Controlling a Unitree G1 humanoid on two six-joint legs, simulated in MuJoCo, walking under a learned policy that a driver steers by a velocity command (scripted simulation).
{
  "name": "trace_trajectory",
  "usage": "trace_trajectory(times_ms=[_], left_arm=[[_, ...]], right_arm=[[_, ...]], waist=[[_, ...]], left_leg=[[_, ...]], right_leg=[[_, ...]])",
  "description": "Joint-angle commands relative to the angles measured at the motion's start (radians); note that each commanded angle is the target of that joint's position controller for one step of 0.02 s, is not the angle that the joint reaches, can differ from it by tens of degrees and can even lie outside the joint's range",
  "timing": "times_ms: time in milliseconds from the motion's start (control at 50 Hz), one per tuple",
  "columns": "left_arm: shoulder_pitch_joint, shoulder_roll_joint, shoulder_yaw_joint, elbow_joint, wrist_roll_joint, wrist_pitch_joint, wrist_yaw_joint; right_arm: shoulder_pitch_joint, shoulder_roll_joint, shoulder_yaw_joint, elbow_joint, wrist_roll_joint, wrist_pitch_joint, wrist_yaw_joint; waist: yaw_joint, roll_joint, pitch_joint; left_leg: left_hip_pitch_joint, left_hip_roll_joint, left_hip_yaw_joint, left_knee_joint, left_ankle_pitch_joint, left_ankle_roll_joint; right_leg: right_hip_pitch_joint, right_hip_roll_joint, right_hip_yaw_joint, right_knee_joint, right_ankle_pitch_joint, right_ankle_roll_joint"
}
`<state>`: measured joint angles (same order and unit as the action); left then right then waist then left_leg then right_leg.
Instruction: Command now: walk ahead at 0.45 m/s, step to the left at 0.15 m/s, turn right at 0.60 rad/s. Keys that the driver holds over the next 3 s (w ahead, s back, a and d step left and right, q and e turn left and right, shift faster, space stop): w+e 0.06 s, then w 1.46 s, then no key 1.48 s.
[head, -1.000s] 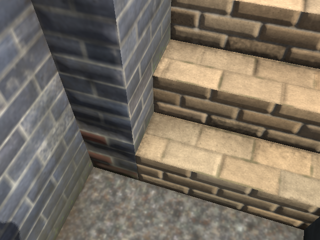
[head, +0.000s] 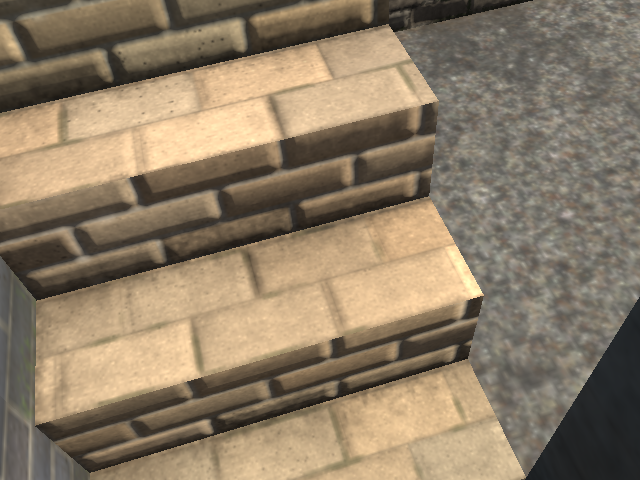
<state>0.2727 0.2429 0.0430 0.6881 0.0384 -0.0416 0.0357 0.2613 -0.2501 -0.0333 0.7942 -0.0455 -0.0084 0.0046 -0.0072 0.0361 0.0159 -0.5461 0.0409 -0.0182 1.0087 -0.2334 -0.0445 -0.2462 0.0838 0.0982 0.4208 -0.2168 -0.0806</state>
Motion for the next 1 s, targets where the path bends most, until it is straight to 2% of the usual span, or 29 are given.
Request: trace_trajectory(times_ms=[20,60,100,120,140,180,200,220,240,260,280,300,340,380,420,440,460,480,500,520,540,600,620,640,680,720,800,940,1000], left_arm=[[0.037,0.101,0.031,-0.088,0.006,-0.019,0.026],[0.059,0.115,0.044,-0.103,0.001,-0.007,0.028],[0.053,0.102,0.043,-0.111,0.002,-0.005,0.031],[0.036,0.106,0.044,-0.124,0.009,0.002,0.027],[0.001,0.065,0.032,-0.134,0.007,0.006,0.032],[0.035,0.053,0.034,-0.126,-0.005,0.013,0.037],[0.029,0.062,0.04,-0.128,-0.02,0.015,0.039],[-0.011,0.067,0.043,-0.141,-0.044,0.016,0.037],[-0.023,0.036,0.041,-0.156,-0.051,0.01,0.034],[0.036,-0.023,0.028,-0.172,-0.055,0.003,0.028],[0.11,-0.044,0.016,-0.151,-0.055,0.015,0.03],[0.065,-0.016,0.022,-0.134,-0.023,0.035,0.035],[-0.019,-0.026,0.021,-0.144,0.005,0.047,0.031],[-0.074,-0.06,0.006,-0.155,0.0,0.053,0.025],[-0.07,-0.099,-0.007,-0.129,-0.008,0.045,0.034],[-0.073,-0.125,-0.02,-0.118,-0.016,0.037,0.03],[-0.099,-0.112,-0.019,-0.118,-0.004,0.031,0.033],[-0.117,-0.083,-0.014,-0.129,0.015,0.027,0.033],[-0.16,-0.038,-0.005,-0.142,0.025,0.022,0.028],[-0.189,-0.052,-0.006,-0.15,0.015,0.021,0.019],[-0.194,-0.072,-0.01,-0.152,0.004,0.019,0.015],[-0.181,-0.08,-0.009,-0.143,0.004,0.019,0.019],[-0.163,-0.074,-0.01,-0.108,-0.029,0.025,0.007],[-0.146,-0.122,-0.023,-0.104,-0.03,0.029,0.001],[-0.168,-0.121,-0.03,-0.103,-0.017,0.023,-0.004],[-0.196,-0.094,-0.027,-0.1,-0.005,0.01,-0.006],[-0.208,-0.068,-0.029,-0.078,-0.013,0.005,-0.014],[-0.206,-0.055,-0.04,-0.017,-0.008,-0.003,-0.02],[-0.212,-0.06,-0.051,0.006,-0.008,-0.009,-0.005]], right_arm=[[-0.043,-0.027,-0.003,-0.097,0.0,0.02,-0.003],[-0.065,-0.008,0.007,-0.126,-0.007,0.017,-0.012],[-0.094,0.008,0.013,-0.149,0.006,0.015,-0.018],[-0.079,0.013,0.014,-0.151,0.012,0.011,-0.013],[-0.032,0.036,0.018,-0.142,0.031,0.015,-0.012],[-0.049,0.016,0.008,-0.155,0.04,0.01,-0.021],[-0.023,0.018,0.002,-0.154,0.041,0.004,-0.024],[0.043,0.039,0.001,-0.138,0.034,-0.007,-0.025],[0.086,-0.003,-0.015,-0.12,0.028,-0.025,-0.029],[0.088,-0.059,-0.026,-0.128,0.018,-0.034,-0.032],[-0.003,-0.018,-0.012,-0.153,0.022,-0.029,-0.03],[-0.058,0.043,0.004,-0.186,0.028,-0.031,-0.025],[-0.109,0.067,0.021,-0.204,0.019,-0.018,-0.022],[-0.107,0.045,0.011,-0.2,0.029,-0.013,-0.028],[-0.084,0.044,0.007,-0.199,0.037,-0.017,-0.033],[-0.113,0.056,0.017,-0.194,0.06,-0.014,-0.032],[-0.102,0.064,0.016,-0.193,0.069,-0.022,-0.027],[-0.107,0.066,0.014,-0.196,0.073,-0.032,-0.014],[-0.077,0.083,0.015,-0.206,0.08,-0.039,-0.003],[-0.048,0.079,0.015,-0.187,0.074,-0.04,-0.003],[-0.065,0.062,0.01,-0.18,0.063,-0.038,-0.003],[-0.095,0.073,0.01,-0.18,0.055,-0.039,-0.001],[-0.146,0.075,0.018,-0.221,0.022,-0.057,-0.011],[-0.166,0.062,0.02,-0.216,0.018,-0.059,-0.018],[-0.192,0.072,0.028,-0.217,0.029,-0.06,-0.02],[-0.175,0.079,0.031,-0.208,0.037,-0.062,-0.019],[-0.166,0.065,0.041,-0.187,0.037,-0.062,-0.022],[-0.208,0.049,0.053,-0.149,0.032,-0.061,-0.015],[-0.223,0.044,0.054,-0.136,0.037,-0.052,-0.017]], waist=[[0.027,-0.16,-0.122],[0.035,-0.136,-0.12],[0.028,-0.12,-0.102],[0.025,-0.155,-0.1],[0.001,-0.226,-0.084],[0.027,-0.222,-0.059],[0.011,-0.209,-0.083],[-0.036,-0.161,-0.115],[-0.024,-0.077,-0.108],[0.027,0.139,-0.159],[0.054,0.264,-0.205],[0.043,0.147,-0.171],[0.039,0.076,-0.086],[0.047,0.093,-0.039],[0.06,0.065,-0.064],[0.075,0.076,-0.092],[0.07,0.056,-0.115],[0.065,0.025,-0.139],[0.023,-0.116,-0.136],[0.011,-0.161,-0.118],[0.025,-0.129,-0.089],[0.046,-0.086,-0.113],[0.024,-0.132,-0.112],[0.047,-0.053,-0.127],[0.044,-0.013,-0.097],[0.028,-0.004,-0.112],[0.019,-0.021,-0.153],[0.025,-0.026,-0.13],[0.025,-0.037,-0.139]], left_leg=[[-0.033,-0.01,-0.002,0.03,0.003,0.006],[-0.005,-0.029,0.019,0.033,-0.018,0.021],[0.017,-0.025,0.011,-0.042,-0.042,0.025],[0.075,-0.034,0.022,-0.133,-0.077,0.033],[0.195,-0.046,0.044,-0.205,-0.098,0.046],[0.208,-0.07,0.064,-0.421,-0.091,0.069],[0.243,-0.077,0.067,-0.534,-0.04,0.083],[0.356,-0.076,0.082,-0.702,0.096,0.095],[0.459,-0.021,0.047,-0.738,0.258,0.092],[0.613,0.165,-0.118,-0.656,0.76,0.155],[0.586,0.304,-0.229,-0.681,0.837,0.292],[0.471,0.301,-0.202,-0.726,0.625,0.322],[0.335,0.185,-0.087,-0.768,0.345,0.264],[0.309,0.102,-0.045,-0.771,0.291,0.222],[0.364,0.092,-0.041,-0.73,0.31,0.205],[0.387,0.106,-0.051,-0.706,0.381,0.201],[0.401,0.1,-0.053,-0.676,0.425,0.178],[0.391,0.088,-0.045,-0.637,0.434,0.154],[0.378,0.057,-0.021,-0.66,0.288,0.126],[0.399,0.048,-0.013,-0.689,0.198,0.116],[0.394,0.045,-0.016,-0.692,0.208,0.11],[0.404,0.044,-0.016,-0.684,0.304,0.111],[0.47,0.124,-0.121,-0.696,0.403,0.108],[0.479,0.173,-0.169,-0.711,0.383,0.118],[0.449,0.155,-0.142,-0.707,0.362,0.116],[0.454,0.112,-0.085,-0.678,0.438,0.104],[0.517,0.092,-0.062,-0.67,0.543,0.118],[0.497,0.096,-0.066,-0.712,0.393,0.104],[0.497,0.095,-0.059,-0.714,0.363,0.09]], right_leg=[[0.132,-0.254,0.192,-0.044,0.688,-0.072],[0.105,-0.246,0.204,-0.028,0.705,-0.092],[0.099,-0.258,0.232,-0.025,0.674,-0.108],[0.082,-0.234,0.205,-0.03,0.648,-0.108],[0.008,-0.215,0.174,-0.037,0.713,-0.098],[0.079,-0.222,0.226,-0.009,0.816,-0.102],[0.119,-0.227,0.25,0.028,0.853,-0.094],[0.107,-0.206,0.239,0.088,0.827,-0.064],[0.041,-0.146,0.192,0.215,0.662,-0.016],[-0.116,-0.051,0.116,0.342,0.172,0.042],[-0.152,0.009,0.022,0.426,-0.363,0.068],[-0.134,-0.042,-0.021,0.536,-0.433,0.089],[-0.106,-0.063,-0.094,0.489,-0.366,0.099],[-0.047,-0.078,-0.156,0.293,-0.274,0.092],[0.018,-0.065,-0.205,0.079,-0.143,0.086],[0.074,-0.076,-0.194,-0.057,0.021,0.073],[0.119,-0.099,-0.169,-0.095,0.092,0.074],[0.16,-0.151,-0.117,-0.093,0.146,0.077],[0.133,-0.205,-0.041,-0.036,0.269,0.068],[0.096,-0.212,-0.025,-0.04,0.27,0.053],[0.094,-0.208,-0.029,-0.044,0.274,0.048],[0.129,-0.203,-0.04,-0.043,0.306,0.059],[0.057,-0.131,-0.095,0.001,0.145,0.052],[0.054,-0.144,-0.083,-0.036,0.06,0.057],[0.084,-0.161,-0.065,-0.09,0.094,0.058],[0.123,-0.177,-0.052,-0.09,0.238,0.055],[0.145,-0.188,-0.046,-0.113,0.373,0.06],[0.158,-0.195,-0.042,-0.16,0.325,0.057],[0.165,-0.197,-0.047,-0.161,0.338,0.048]])
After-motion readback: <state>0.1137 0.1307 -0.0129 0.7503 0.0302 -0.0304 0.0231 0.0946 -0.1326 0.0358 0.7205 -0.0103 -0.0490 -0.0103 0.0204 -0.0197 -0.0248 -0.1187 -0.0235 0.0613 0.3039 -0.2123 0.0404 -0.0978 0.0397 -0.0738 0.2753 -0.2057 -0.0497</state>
